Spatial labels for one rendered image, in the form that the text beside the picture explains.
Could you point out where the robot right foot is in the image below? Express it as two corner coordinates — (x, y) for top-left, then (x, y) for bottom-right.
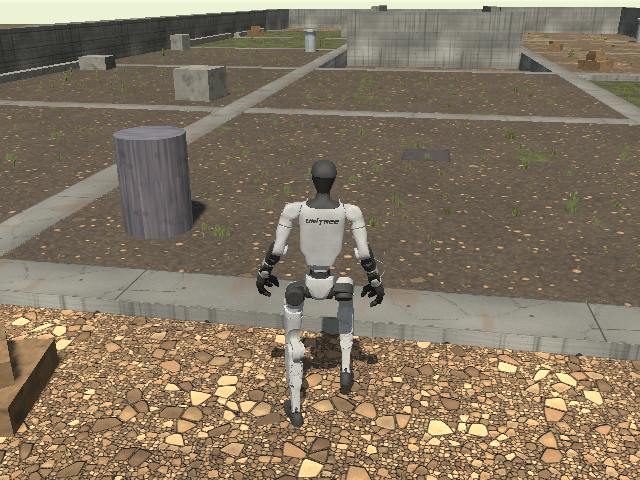
(340, 368), (354, 385)

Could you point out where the robot left hand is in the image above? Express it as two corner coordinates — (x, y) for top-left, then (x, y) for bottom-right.
(256, 273), (279, 297)

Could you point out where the right robot forearm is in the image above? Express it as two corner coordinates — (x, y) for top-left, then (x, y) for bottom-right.
(361, 244), (382, 287)

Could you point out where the robot right hand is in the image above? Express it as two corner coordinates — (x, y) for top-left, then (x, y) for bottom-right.
(361, 282), (385, 307)

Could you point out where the right robot thigh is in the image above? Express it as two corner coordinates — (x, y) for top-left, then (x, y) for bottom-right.
(333, 277), (354, 324)

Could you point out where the right robot upper arm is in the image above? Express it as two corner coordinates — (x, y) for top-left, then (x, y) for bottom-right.
(344, 204), (371, 260)

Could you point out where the left robot upper arm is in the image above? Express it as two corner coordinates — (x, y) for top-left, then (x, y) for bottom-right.
(271, 202), (302, 257)

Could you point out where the left robot forearm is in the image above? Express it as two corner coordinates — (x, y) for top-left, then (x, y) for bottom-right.
(258, 241), (280, 278)

